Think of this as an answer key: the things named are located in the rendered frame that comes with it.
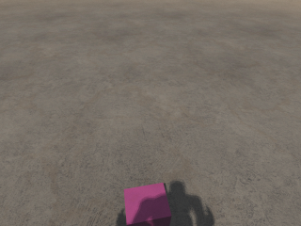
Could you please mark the carton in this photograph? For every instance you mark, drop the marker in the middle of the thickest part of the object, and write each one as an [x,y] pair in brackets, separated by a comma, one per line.
[147,206]

